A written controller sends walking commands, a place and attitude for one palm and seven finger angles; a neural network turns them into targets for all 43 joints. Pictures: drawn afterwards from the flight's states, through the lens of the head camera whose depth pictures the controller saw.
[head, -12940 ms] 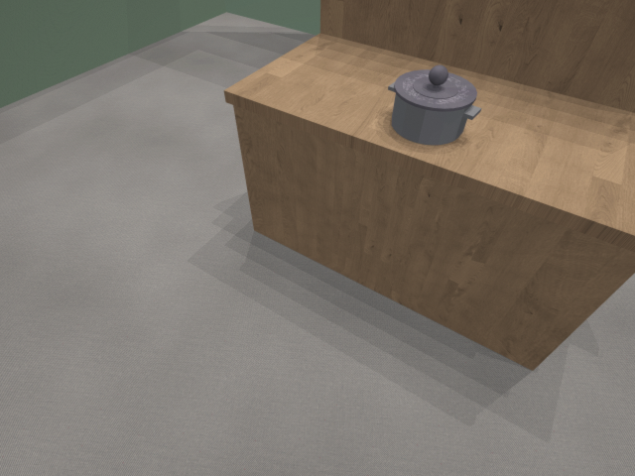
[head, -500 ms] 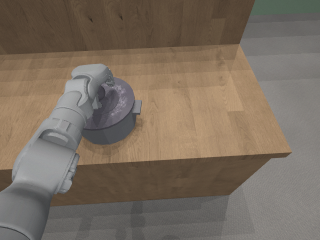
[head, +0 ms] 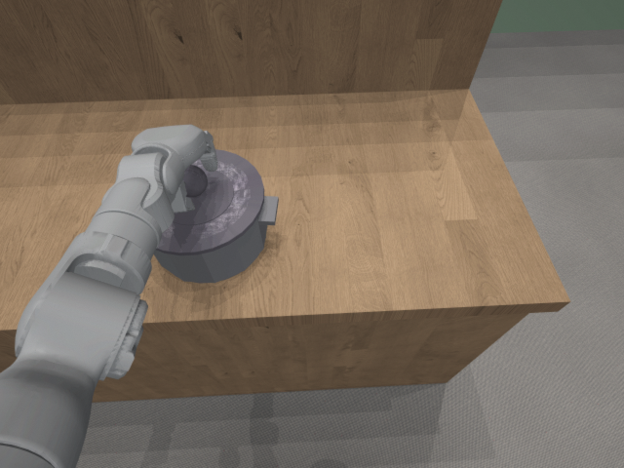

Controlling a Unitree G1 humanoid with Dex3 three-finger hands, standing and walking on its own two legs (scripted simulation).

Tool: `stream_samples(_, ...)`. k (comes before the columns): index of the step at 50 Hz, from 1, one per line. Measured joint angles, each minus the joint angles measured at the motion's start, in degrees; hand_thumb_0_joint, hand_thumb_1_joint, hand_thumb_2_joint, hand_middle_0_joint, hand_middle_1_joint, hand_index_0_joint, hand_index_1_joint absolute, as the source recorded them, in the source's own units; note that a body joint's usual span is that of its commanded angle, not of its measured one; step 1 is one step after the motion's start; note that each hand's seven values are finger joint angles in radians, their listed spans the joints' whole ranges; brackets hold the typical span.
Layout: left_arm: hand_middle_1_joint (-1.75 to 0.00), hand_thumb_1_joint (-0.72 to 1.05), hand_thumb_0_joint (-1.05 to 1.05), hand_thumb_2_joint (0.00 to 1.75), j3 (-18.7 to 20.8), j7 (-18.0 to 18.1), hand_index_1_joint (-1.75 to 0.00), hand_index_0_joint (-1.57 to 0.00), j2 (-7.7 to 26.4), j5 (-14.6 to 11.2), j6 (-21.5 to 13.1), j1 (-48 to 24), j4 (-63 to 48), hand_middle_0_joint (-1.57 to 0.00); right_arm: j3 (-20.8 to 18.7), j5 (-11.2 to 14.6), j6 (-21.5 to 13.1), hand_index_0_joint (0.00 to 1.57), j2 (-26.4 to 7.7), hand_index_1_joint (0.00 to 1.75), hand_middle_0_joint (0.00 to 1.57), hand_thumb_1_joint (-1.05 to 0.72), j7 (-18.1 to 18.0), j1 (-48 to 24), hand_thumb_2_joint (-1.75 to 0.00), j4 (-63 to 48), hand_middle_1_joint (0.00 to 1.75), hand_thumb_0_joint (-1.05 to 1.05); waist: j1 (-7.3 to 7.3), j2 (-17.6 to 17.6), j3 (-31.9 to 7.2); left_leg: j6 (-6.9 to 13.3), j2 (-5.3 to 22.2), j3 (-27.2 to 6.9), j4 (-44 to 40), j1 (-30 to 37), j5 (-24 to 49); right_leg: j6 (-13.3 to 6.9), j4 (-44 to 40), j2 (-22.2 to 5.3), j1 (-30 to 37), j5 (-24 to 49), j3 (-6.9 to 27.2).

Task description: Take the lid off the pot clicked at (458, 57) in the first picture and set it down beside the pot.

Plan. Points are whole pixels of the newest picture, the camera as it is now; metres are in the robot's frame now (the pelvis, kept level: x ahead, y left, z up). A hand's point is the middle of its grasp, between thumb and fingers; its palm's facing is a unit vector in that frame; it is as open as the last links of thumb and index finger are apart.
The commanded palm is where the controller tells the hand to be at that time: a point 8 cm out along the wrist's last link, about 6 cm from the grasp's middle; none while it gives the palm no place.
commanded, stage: close the fingers and squeeze the knob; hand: left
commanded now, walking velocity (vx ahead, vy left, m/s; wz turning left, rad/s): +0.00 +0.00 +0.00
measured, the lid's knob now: (190, 181) +0.52 +0.14 +0.05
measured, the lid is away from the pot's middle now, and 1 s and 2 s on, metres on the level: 0.00 0.00 0.01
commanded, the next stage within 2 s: lift the lid straight up in 1.42 s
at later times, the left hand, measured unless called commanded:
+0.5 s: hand (183, 183) +0.49 +0.15 +0.07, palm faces -0.39 -0.03 -0.92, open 8.0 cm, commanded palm +0.50 +0.14 +0.13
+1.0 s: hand (183, 180) +0.50 +0.15 +0.07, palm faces -0.39 -0.02 -0.92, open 7.6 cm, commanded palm +0.50 +0.14 +0.13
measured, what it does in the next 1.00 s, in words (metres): stands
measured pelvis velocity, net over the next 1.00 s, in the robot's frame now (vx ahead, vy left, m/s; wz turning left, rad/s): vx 0.00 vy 0.00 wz -0.01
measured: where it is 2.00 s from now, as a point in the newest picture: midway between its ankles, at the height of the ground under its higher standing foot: outside the picture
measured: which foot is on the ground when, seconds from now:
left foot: down 0.00-1.00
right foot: down 0.00-1.00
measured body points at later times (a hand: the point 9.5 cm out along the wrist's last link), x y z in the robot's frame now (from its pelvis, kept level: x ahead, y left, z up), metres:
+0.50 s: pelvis +0.00 +0.01 +0.00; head +0.07 -0.01 +0.44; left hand +0.51 +0.15 +0.12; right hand +0.00 -0.27 -0.14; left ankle -0.01 +0.09 -0.73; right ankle -0.03 -0.13 -0.73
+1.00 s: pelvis +0.00 +0.00 +0.00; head +0.07 -0.01 +0.44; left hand +0.51 +0.14 +0.12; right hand +0.00 -0.27 -0.13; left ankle -0.01 +0.09 -0.73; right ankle -0.03 -0.13 -0.73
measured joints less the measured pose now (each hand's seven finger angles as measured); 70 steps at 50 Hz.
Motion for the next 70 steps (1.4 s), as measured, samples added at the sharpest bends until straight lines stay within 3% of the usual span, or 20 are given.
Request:
stream_samples(14, -0.95, 0.09, 0.0, 0.97, -0.56, -0.38, -0.94, -0.56, -0.11, 0.05, 0.34, -1.71, 2.05, -0.57, 0.49, 0.1, -0.03, 0.2, 0.28, 0.3, 0.2, -0.9, -0.1, 0.13, -0.9, 0.21, 0.3, 0.0, -0.45, -0.26, 0.23, 0.3, -0.25, 0.06, 0.6, -0.86, -0.16, 0.28, 0.55, -0.26, -0.83, -0.13, 0.05)
stream_samples(26, -1.03, 0.17, 0.01, 0.86, -0.37, -0.1, -1.0, -0.61, -0.12, 0.32, 0.7, -2.23, 2.79, -0.65, 0.03, -0.19, -0.25, 0.2, 0.13, 0.3, 0.2, -0.9, 0.01, 2.2, -0.9, 1.18, 0.3, 0.0, -0.79, -0.06, -0.12, 0.44, -0.23, 0.31, 0.52, -1.15, -0.24, 0.44, 0.25, -0.25, -1.1, 0.01, 0.32)
stream_samples(45, -0.99, 0.27, 0.01, 0.53, 0.08, -0.52, -0.97, -0.68, 0.9, 0.85, 0.44, -3.42, 4.02, -0.73, -0.01, -0.29, -1.02, 0.2, -0.1, 0.3, 0.2, -0.9, -0.38, 2.57, -0.9, 0.9, 0.3, 0.0, -1.46, -0.2, -0.25, 0.36, 0.1, 0.39, 1.05, -2.13, -0.32, 0.34, 0.48, 0.07, -2.02, 0.16, 0.43)
stream_samples(70, -0.99, 0.28, 0.01, 0.53, -1.72, -0.49, -0.98, -0.67, -0.11, 0.15, 1.21, -2.28, 2.2, -0.72, -0.14, -0.28, -0.39, 0.2, 0.23, 0.3, 0.2, -0.9, 0.19, 1.46, -0.9, 0.93, 0.3, 0.0, -0.58, -0.02, -0.28, 0.17, -0.09, -0.06, 0.54, -1.2, -0.41, 0.19, 0.16, -0.07, -1.02, -0.21, 0.01)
